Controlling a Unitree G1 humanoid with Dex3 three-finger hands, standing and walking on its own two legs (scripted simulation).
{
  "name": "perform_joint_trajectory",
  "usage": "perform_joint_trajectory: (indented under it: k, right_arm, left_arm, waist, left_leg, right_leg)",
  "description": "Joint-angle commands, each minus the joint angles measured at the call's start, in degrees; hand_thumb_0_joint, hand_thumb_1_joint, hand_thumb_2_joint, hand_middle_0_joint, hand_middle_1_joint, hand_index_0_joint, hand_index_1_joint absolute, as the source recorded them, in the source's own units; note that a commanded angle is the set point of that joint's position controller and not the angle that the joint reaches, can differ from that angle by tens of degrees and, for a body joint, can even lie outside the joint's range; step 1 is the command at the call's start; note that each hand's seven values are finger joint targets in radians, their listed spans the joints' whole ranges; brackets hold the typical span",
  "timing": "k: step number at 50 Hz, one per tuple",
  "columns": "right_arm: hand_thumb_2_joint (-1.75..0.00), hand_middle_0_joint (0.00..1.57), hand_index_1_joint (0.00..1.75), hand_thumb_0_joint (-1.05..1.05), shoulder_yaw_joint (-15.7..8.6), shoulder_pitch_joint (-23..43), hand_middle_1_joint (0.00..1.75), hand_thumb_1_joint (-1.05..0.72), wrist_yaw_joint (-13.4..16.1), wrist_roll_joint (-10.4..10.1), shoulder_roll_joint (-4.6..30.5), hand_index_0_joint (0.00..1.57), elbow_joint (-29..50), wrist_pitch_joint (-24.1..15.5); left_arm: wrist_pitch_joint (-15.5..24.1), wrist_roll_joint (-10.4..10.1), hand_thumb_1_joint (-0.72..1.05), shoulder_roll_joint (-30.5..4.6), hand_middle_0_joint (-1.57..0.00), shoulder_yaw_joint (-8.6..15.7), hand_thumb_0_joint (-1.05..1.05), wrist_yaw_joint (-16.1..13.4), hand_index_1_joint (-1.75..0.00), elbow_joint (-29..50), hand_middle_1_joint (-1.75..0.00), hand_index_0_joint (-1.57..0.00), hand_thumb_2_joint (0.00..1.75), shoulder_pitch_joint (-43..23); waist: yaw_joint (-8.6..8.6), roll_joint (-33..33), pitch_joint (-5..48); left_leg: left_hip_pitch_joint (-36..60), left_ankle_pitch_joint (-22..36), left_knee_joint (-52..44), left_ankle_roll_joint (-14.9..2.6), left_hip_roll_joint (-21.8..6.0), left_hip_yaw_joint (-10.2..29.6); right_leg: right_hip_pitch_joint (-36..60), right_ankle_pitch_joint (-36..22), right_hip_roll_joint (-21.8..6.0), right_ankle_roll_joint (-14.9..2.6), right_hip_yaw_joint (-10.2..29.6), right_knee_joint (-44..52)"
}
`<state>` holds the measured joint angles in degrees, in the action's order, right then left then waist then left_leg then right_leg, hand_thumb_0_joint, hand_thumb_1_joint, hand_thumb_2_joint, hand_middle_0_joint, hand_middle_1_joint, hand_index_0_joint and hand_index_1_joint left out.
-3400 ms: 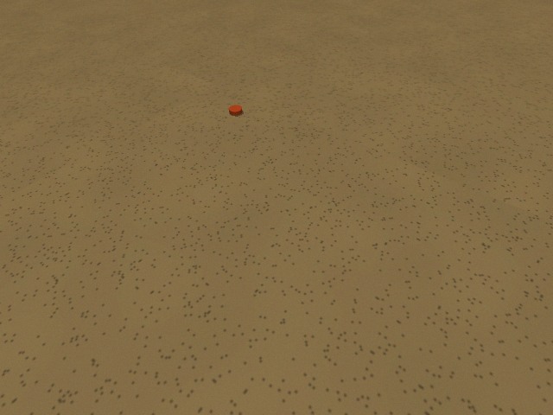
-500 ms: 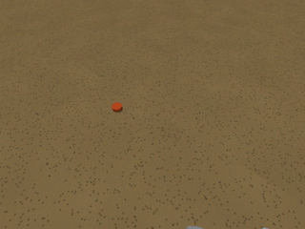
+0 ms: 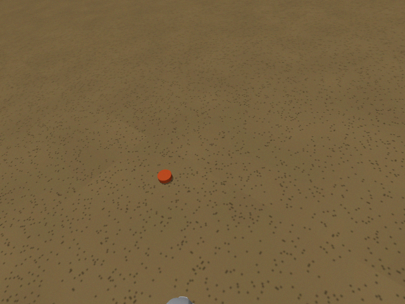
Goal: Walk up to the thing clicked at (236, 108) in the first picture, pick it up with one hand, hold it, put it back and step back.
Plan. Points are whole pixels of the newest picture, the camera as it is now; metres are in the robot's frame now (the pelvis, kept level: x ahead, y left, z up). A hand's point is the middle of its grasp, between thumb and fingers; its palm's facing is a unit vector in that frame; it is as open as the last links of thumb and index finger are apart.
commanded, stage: walk up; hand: left
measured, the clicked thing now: (164, 176) +1.02 +0.39 -0.76
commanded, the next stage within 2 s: none
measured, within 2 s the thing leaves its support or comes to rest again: neither
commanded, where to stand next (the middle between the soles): +0.62 +0.17 m, yaw -3 degrees
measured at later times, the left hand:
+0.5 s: hand (73, 281) +0.23 +0.38 -0.16, palm faces -0.02 -0.94 -0.34, open 7.4 cm
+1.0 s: hand (99, 201) +0.43 +0.37 -0.12, palm faces -0.03 -0.90 -0.43, open 7.3 cm
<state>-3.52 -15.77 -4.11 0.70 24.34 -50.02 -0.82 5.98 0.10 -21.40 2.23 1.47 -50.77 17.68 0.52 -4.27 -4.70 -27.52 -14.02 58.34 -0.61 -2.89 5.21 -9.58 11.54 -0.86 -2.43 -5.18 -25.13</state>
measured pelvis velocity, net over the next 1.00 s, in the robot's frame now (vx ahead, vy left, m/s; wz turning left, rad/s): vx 0.34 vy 0.10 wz -0.04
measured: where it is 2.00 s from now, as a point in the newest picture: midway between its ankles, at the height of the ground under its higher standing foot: (193, 239)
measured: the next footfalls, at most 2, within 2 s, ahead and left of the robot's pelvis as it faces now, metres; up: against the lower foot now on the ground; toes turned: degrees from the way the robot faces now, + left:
left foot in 0.24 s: +0.24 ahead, +0.19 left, +0.00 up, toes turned +6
right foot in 0.76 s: +0.43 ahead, -0.01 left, +0.00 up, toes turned -6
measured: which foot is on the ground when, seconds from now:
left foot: up 0.00-0.22, down 0.24-0.80, up 0.82-1.00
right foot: down 0.00-0.28, up 0.30-0.74, down 0.76-1.00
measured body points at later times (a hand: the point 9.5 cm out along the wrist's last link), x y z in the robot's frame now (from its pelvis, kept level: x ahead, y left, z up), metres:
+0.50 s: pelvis +0.18 +0.11 +0.00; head +0.19 +0.13 +0.45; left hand +0.23 +0.43 -0.13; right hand +0.25 -0.21 -0.10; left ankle +0.20 +0.19 -0.74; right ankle +0.23 -0.06 -0.67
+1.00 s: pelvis +0.34 +0.10 -0.01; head +0.35 +0.07 +0.44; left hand +0.43 +0.41 -0.09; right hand +0.39 -0.22 -0.14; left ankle +0.37 +0.26 -0.67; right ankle +0.39 -0.01 -0.74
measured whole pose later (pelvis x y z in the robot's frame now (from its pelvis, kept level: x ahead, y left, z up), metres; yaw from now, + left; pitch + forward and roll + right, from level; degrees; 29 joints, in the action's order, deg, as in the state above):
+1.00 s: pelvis +0.34 +0.10 -0.01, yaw -2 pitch -5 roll +1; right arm -3.5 -17.7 -3.5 0.7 24.4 -48.5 -0.3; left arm 5.6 0.2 -21.2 1.8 0.7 -48.6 16.1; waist 0.1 -3.9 -5.0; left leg -25.1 -19.7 60.7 -0.9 -2.2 3.6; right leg -12.8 11.4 -1.7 -2.0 -3.8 -28.8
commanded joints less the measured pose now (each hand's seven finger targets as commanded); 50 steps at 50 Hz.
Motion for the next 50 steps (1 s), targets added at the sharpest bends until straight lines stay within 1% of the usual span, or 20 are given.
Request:
perform_joint_trajectory:
  k: [1,4,8,10,12,13,14,15,16,19,30,34,36,38,39,40,41,42,45,50]
  right_arm:
    - [-0.90,0.20,0.30,0.00,-3.6,0.5,0.30,-0.90,-0.5,0.4,9.3,0.20,3.8,-0.4]
    - [-0.90,0.20,0.30,0.00,-3.6,4.9,0.30,-0.90,-1.3,1.2,9.2,0.20,4.8,-1.0]
    - [-0.90,0.20,0.30,0.00,-3.6,8.0,0.30,-0.90,-1.9,1.3,8.9,0.20,5.4,-1.8]
    - [-0.90,0.20,0.30,0.00,-3.9,4.3,0.30,-0.90,-1.7,1.3,9.4,0.20,4.4,-2.2]
    - [-0.90,0.20,0.30,0.00,-5.2,-5.9,0.30,-0.90,-0.6,1.6,12.4,0.20,0.9,-3.0]
    - [-0.90,0.20,0.30,0.00,-6.8,-11.6,0.30,-0.90,0.3,2.3,16.7,0.20,-0.4,-3.3]
    - [-0.90,0.20,0.30,0.00,-7.1,-8.9,0.30,-0.90,0.9,1.7,19.8,0.20,2.0,-3.7]
    - [-0.90,0.20,0.30,0.00,-6.9,-6.8,0.30,-0.90,0.9,-0.2,20.0,0.20,2.8,-3.5]
    - [-0.90,0.20,0.30,0.00,-6.7,-5.6,0.30,-0.90,1.0,-0.6,18.5,0.20,2.9,-3.0]
    - [-0.90,0.20,0.30,0.00,-4.1,0.2,0.30,-0.90,1.7,-0.8,12.2,0.20,4.4,-3.9]
    - [-0.90,0.20,0.30,0.00,-4.9,-3.6,0.30,-0.90,2.1,0.1,12.2,0.20,6.0,-4.4]
    - [-0.90,0.20,0.30,0.00,-4.9,-3.5,0.30,-0.90,2.0,0.5,11.9,0.20,7.1,-3.5]
    - [-0.90,0.20,0.30,0.00,-4.8,-4.1,0.30,-0.90,2.1,0.5,11.6,0.20,7.6,-3.0]
    - [-0.90,0.20,0.30,0.00,-3.7,-4.0,0.30,-0.90,2.0,-0.3,9.3,0.20,8.7,-2.8]
    - [-0.90,0.20,0.30,0.00,-2.7,-6.0,0.30,-0.90,1.8,-0.3,6.9,0.20,9.3,-2.9]
    - [-0.90,0.20,0.30,0.00,-1.9,-8.3,0.30,-0.90,1.6,-0.2,5.6,0.20,9.5,-2.6]
    - [-0.90,0.20,0.30,0.00,-3.4,-6.2,0.30,-0.90,2.2,0.1,12.1,0.20,8.2,-1.7]
    - [-0.90,0.20,0.30,0.00,-3.8,-5.0,0.30,-0.90,2.5,0.2,13.2,0.20,7.4,-1.5]
    - [-0.90,0.20,0.30,0.00,-3.2,-6.3,0.30,-0.90,1.8,-0.6,10.4,0.20,5.1,-1.0]
    - [-0.90,0.20,0.30,0.00,-3.5,-5.6,0.30,-0.90,0.3,0.0,9.2,0.20,4.2,-0.2]
  left_arm:
    - [1.8,0.1,0.90,-16.8,-0.20,5.2,0.00,-1.1,-0.30,4.2,-0.30,-0.20,0.90,0.5]
    - [1.6,0.6,0.90,-18.0,-0.20,5.7,0.00,-0.8,-0.30,4.5,-0.30,-0.20,0.90,0.6]
    - [1.5,0.4,0.90,-18.9,-0.20,5.7,0.00,-0.7,-0.30,4.1,-0.30,-0.20,0.90,1.8]
    - [1.2,0.4,0.90,-19.6,-0.20,5.7,0.00,-0.7,-0.30,4.4,-0.30,-0.20,0.90,-0.3]
    - [0.7,0.5,0.90,-16.9,-0.20,4.5,0.00,-0.9,-0.30,4.6,-0.30,-0.20,0.90,0.2]
    - [0.3,0.2,0.90,-12.5,-0.20,3.0,0.00,-0.8,-0.30,4.8,-0.30,-0.20,0.90,3.4]
    - [0.0,-0.7,0.90,-8.8,-0.20,1.9,0.00,-0.6,-0.30,4.8,-0.30,-0.20,0.90,6.8]
    - [-0.5,-0.4,0.90,-15.3,-0.20,3.3,0.00,-1.6,-0.30,3.4,-0.30,-0.20,0.90,5.6]
    - [-0.6,-0.1,0.90,-17.5,-0.20,3.2,0.00,-1.8,-0.30,3.2,-0.30,-0.20,0.90,2.6]
    - [-1.1,-1.2,0.90,-15.2,-0.20,3.2,0.00,-0.4,-0.30,0.7,-0.30,-0.20,0.90,6.0]
    - [-2.2,0.1,0.90,-12.4,-0.20,3.3,0.00,0.7,-0.30,3.5,-0.30,-0.20,0.90,-3.9]
    - [-1.3,0.1,0.90,-11.0,-0.20,3.0,0.00,0.7,-0.30,4.4,-0.30,-0.20,0.90,-5.3]
    - [-0.7,0.2,0.90,-11.0,-0.20,3.3,0.00,0.3,-0.30,3.8,-0.30,-0.20,0.90,-3.8]
    - [0.1,0.4,0.90,-13.6,-0.20,4.6,0.00,-0.8,-0.30,1.3,-0.30,-0.20,0.90,5.7]
    - [0.5,0.7,0.90,-17.4,-0.20,6.0,0.00,-1.6,-0.30,0.6,-0.30,-0.20,0.90,11.0]
    - [0.6,0.5,0.90,-21.1,-0.20,6.8,0.00,-2.1,-0.30,1.9,-0.30,-0.20,0.90,11.5]
    - [0.0,-0.2,0.90,-21.8,-0.20,6.6,0.00,-2.2,-0.30,2.2,-0.30,-0.20,0.90,8.9]
    - [-0.2,-0.7,0.90,-20.4,-0.20,6.4,0.00,-2.2,-0.30,3.4,-0.30,-0.20,0.90,6.3]
    - [0.3,-0.9,0.90,-16.6,-0.20,4.7,0.00,-2.3,-0.30,4.8,-0.30,-0.20,0.90,1.4]
    - [1.0,0.2,0.90,-16.7,-0.20,4.8,0.00,-1.4,-0.30,6.3,-0.30,-0.20,0.90,-0.4]
  waist:
    - [0.25,10.2,-0.8]
    - [1.31,10.9,-2.6]
    - [1.92,11.2,-1.2]
    - [-0.81,10.7,1.7]
    - [-5.95,1.3,7.2]
    - [-8.10,-12.1,10.4]
    - [-5.18,-20.6,8.6]
    - [-5.34,-12.2,7.3]
    - [-5.04,-8.0,3.3]
    - [-0.84,-4.0,-0.6]
    - [-3.29,-1.3,-4.2]
    - [-3.19,-1.3,-1.3]
    - [-2.52,1.1,1.3]
    - [2.75,7.9,8.4]
    - [4.56,15.7,12.6]
    - [4.01,21.1,13.2]
    - [4.57,14.7,10.9]
    - [3.96,11.3,7.7]
    - [0.31,8.7,1.3]
    - [-0.42,11.9,-1.4]
  left_leg:
    - [-5.1,5.4,-6.3,1.56,-1.8,-1.2]
    - [-3.7,4.9,-15.1,1.82,-4.2,-3.1]
    - [1.9,4.3,-22.7,0.10,-4.3,-5.3]
    - [8.9,1.9,-24.9,-1.09,-3.7,-6.6]
    - [24.6,-0.1,-28.4,-2.66,-0.8,-6.8]
    - [32.1,-12.1,-34.5,-5.08,-6.9,3.6]
    - [36.0,-17.7,-42.1,-8.56,-17.8,27.2]
    - [31.0,-20.4,-45.3,-12.67,-21.5,31.8]
    - [25.5,-17.6,-45.1,-13.15,-20.5,28.3]
    - [16.7,-0.8,-44.5,-4.57,-10.6,5.4]
    - [20.1,3.4,-47.3,-9.03,-11.7,-0.8]
    - [23.2,18.3,-40.4,-8.25,-10.6,-4.6]
    - [23.4,23.1,-34.4,-7.79,-9.6,-4.8]
    - [18.6,21.0,-18.7,-6.43,-5.6,-7.7]
    - [10.8,9.2,-6.2,-4.84,-1.0,-10.1]
    - [-3.5,-16.1,2.6,-2.58,5.2,-8.7]
    - [-6.9,-18.4,7.9,-2.45,3.0,-3.5]
    - [-7.9,-17.9,10.4,-1.85,1.2,-1.6]
    - [-3.3,-8.3,6.2,-1.41,-0.3,1.0]
    - [-2.2,-1.3,-3.5,1.18,-1.5,-2.4]
  right_leg:
    - [-1.1,4.0,-12.6,-5.55,9.9,15.6]
    - [-3.2,12.1,-13.6,-8.28,9.5,15.3]
    - [-1.6,6.9,-14.6,-8.34,8.6,11.2]
    - [-2.5,0.7,-16.2,-8.25,9.8,6.4]
    - [-7.5,-6.4,-11.6,-5.31,5.6,-11.7]
    - [-14.7,-3.0,-5.7,-2.48,1.0,-29.9]
    - [-29.7,18.5,3.6,0.22,2.6,-40.0]
    - [-29.1,19.6,1.2,-1.11,6.4,-43.6]
    - [-29.1,16.9,-1.0,-1.45,8.7,-45.1]
    - [-22.2,5.6,-3.8,-0.60,11.7,-37.3]
    - [-23.7,-1.1,-4.6,2.43,7.3,-18.6]
    - [-17.2,-2.8,-3.8,1.31,2.5,-9.5]
    - [-10.6,-1.8,-1.5,0.59,1.2,-5.7]
    - [6.3,-3.8,-0.9,-0.87,2.5,-0.1]
    - [14.6,0.8,-9.4,-2.94,15.0,2.6]
    - [22.3,1.4,-22.2,-7.99,36.8,5.3]
    - [17.7,8.0,-26.2,-14.55,44.5,7.3]
    - [13.0,11.2,-25.8,-15.82,42.1,9.0]
    - [1.6,2.9,-15.7,-8.36,21.5,9.6]
    - [-5.0,7.0,-13.0,-9.48,12.4,13.2]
